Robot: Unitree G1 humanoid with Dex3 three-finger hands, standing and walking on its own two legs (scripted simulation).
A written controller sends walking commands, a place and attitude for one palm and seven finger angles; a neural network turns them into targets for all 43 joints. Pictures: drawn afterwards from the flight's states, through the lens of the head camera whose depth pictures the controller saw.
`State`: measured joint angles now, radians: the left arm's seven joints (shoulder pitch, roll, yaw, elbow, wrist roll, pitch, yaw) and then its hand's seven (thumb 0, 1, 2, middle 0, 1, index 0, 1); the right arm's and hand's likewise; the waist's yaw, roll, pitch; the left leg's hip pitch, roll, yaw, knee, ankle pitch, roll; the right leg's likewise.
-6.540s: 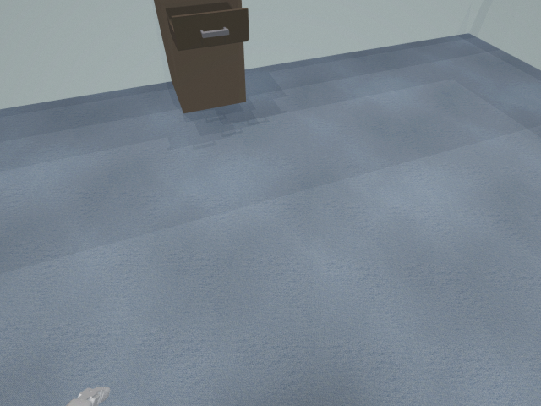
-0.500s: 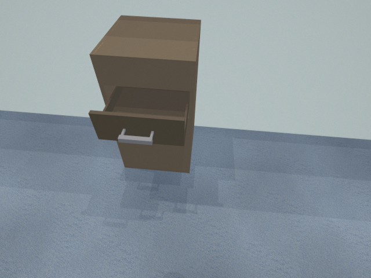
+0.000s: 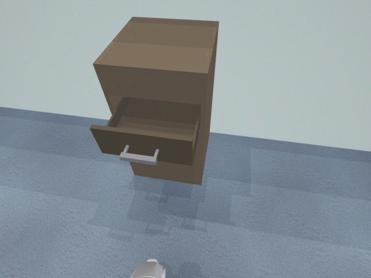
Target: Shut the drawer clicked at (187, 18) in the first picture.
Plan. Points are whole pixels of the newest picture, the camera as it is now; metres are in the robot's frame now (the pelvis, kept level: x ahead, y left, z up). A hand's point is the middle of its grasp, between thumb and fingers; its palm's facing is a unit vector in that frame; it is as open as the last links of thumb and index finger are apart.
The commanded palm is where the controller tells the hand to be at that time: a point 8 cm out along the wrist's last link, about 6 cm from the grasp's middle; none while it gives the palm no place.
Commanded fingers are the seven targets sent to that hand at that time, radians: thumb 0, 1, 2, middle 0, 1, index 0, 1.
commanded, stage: take the last steps up to it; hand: left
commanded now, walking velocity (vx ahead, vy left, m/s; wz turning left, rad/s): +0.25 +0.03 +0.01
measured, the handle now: (140, 154) +0.56 +0.23 -0.21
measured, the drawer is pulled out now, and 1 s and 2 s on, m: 0.19 0.19 0.19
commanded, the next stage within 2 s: come to a stop and stand still in 0.26 s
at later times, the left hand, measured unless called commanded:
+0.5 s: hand (114, 239) +0.24 +0.23 -0.17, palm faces +0.01 -0.98 -0.22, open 7.4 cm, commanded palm none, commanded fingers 0.00 0.90 0.90 -0.20 -0.30 -0.20 -0.30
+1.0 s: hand (97, 269) +0.17 +0.26 -0.19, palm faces +0.04 -0.98 -0.21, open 7.4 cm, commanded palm none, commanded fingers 0.00 0.90 0.90 -0.20 -0.30 -0.20 -0.30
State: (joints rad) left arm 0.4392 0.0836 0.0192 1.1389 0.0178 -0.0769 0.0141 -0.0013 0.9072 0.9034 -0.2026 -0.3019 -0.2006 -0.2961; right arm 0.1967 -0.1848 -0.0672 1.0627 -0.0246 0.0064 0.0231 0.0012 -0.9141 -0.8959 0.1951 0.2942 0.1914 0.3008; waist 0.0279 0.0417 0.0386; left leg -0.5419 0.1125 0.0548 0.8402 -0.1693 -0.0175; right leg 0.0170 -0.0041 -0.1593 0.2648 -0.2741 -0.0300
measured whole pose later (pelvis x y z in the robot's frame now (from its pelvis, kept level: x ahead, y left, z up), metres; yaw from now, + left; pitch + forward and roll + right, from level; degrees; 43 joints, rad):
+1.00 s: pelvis +0.11 +0.07 -0.01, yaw -2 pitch -2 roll +0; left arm 0.21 0.20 0.06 1.06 0.01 0.06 0.03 0.00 0.91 0.90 -0.20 -0.30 -0.20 -0.30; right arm 0.28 -0.13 -0.03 1.05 -0.03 0.01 -0.03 0.00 -0.91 -0.90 0.20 0.29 0.19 0.30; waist 0.00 -0.03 0.02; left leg -0.18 0.02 0.03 0.50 -0.29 0.00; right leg -0.40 -0.04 -0.02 0.68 -0.31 0.01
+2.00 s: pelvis +0.12 -0.01 +0.00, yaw -3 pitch -1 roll +1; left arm 0.36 0.11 -0.03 1.13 0.00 -0.04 0.05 0.00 0.90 0.90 -0.20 -0.30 -0.20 -0.30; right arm 0.32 -0.13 0.03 1.15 -0.01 -0.01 -0.04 0.00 -0.91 -0.90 0.20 0.29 0.19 0.30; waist -0.01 0.02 0.00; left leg -0.16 0.03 0.08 0.43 -0.26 -0.01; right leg -0.10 0.09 -0.07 0.39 -0.28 -0.11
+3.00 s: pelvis +0.08 +0.02 -0.05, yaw -1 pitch +9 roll +1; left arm 0.25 0.14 -0.02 0.27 -0.21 -0.41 -0.11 0.03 0.95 0.90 -0.33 -0.45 -0.33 -0.45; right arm 0.20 -0.33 -0.05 0.70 0.01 -0.31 -0.04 0.02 -0.92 -0.90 0.20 0.29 0.19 0.30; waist -0.04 0.02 -0.12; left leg -0.62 -0.03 0.05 0.82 -0.35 0.03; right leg -0.59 0.01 -0.10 0.85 -0.43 -0.08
